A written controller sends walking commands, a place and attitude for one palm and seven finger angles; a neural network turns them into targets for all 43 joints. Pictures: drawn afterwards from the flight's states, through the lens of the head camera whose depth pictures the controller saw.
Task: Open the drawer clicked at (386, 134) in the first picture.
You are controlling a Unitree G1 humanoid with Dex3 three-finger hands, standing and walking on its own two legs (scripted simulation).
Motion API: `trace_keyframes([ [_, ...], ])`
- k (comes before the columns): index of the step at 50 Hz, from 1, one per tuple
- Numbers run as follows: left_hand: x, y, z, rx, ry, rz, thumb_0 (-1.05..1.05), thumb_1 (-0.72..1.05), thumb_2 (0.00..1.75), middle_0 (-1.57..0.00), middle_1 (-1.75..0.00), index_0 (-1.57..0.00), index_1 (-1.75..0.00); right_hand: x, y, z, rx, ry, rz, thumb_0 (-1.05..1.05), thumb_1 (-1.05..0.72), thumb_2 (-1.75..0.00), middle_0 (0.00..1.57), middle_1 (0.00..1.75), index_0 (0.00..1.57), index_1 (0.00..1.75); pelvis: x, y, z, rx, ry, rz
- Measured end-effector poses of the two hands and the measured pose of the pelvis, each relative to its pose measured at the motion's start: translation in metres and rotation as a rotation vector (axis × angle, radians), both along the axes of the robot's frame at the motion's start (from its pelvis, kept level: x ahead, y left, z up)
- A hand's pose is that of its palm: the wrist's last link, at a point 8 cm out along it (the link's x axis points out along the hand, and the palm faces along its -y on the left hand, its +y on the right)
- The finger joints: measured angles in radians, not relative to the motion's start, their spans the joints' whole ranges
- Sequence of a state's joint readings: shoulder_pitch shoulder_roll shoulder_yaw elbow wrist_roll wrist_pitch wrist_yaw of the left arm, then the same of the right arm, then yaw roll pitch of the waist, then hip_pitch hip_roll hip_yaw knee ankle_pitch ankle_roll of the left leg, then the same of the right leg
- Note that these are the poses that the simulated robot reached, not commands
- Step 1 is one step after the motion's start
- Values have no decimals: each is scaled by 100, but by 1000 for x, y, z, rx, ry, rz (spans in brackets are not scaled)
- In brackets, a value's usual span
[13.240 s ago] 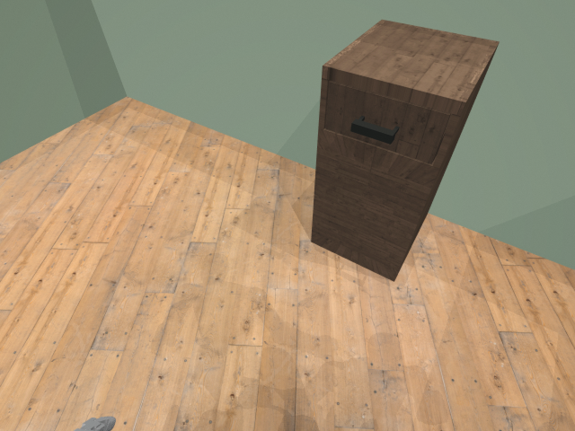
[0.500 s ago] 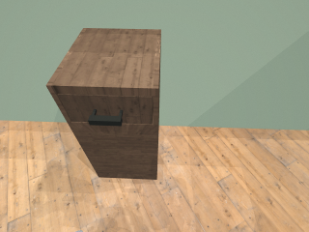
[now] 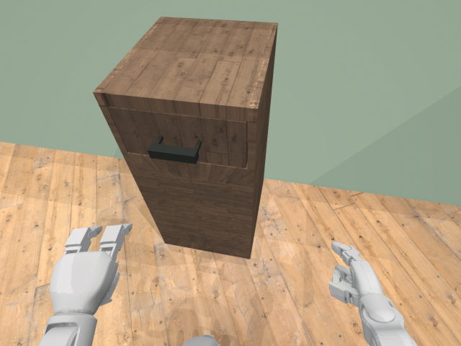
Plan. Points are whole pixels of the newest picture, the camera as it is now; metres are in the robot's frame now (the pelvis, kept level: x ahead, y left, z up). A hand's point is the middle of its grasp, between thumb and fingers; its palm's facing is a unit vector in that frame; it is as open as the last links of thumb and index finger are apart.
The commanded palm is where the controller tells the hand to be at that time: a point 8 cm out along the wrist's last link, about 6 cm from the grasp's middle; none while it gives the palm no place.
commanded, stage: raise the hand with hooked fingers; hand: left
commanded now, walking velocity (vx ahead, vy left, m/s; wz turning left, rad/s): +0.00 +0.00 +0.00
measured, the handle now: (176, 147) +0.55 +0.24 -0.02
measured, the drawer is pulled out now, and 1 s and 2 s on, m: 0.00 0.00 0.00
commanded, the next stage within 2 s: move the hooked fingers above the handle in 1.30 s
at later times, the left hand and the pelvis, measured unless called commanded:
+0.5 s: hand (128, 216) +0.29 +0.22 +0.08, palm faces +0.10 -0.09 -0.99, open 12.5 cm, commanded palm +0.26 +0.23 +0.13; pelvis +0.01 +0.00 +0.04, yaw -5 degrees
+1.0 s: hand (114, 169) +0.34 +0.25 +0.13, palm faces +0.04 -0.08 -1.00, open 13.8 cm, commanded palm +0.31 +0.26 +0.19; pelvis +0.01 +0.04 +0.05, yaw -4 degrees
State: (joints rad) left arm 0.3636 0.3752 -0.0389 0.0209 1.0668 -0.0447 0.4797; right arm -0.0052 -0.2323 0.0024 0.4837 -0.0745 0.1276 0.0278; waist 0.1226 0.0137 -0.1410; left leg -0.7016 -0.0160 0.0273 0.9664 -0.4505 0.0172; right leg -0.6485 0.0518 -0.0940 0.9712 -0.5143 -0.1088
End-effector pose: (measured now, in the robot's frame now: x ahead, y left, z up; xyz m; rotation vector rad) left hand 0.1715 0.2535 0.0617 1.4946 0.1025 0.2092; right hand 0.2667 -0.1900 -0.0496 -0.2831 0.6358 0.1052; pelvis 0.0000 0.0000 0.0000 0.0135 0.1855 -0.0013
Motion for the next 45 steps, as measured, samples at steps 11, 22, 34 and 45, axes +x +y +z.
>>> trace_keyframes([
  [11, 49, -25, 34, -26, 109, -97, 0, 13, 58, -27, -79, -27, -79, -85, -20, -29, 58, 254, -135, 1, -90, -90, 21, 30, 20, 30, 11, -9, 28, 23, -33, -57],
  [22, 79, -25, 62, -11, -30, -147, 0, -12, 47, -29, -95, -29, -95, -118, -81, -25, -32, 273, -336, 1, -90, -90, 20, 30, 20, 29, 12, 0, 32, 21, -37, -90],
  [34, 108, -27, 93, -16, -18, -160, 0, -39, 35, -31, -113, -31, -113, -79, -38, 10, 41, 130, -300, 1, -90, -90, 20, 30, 19, 29, 10, 16, 46, 5, -119, -93],
  [45, 130, -5, 120, -8, 6, -159, 0, -48, 31, -32, -119, -32, -119, -72, 8, 13, 78, 151, -215, 1, -90, -90, 20, 30, 20, 29, 8, 30, 51, -10, -152, -69],
])
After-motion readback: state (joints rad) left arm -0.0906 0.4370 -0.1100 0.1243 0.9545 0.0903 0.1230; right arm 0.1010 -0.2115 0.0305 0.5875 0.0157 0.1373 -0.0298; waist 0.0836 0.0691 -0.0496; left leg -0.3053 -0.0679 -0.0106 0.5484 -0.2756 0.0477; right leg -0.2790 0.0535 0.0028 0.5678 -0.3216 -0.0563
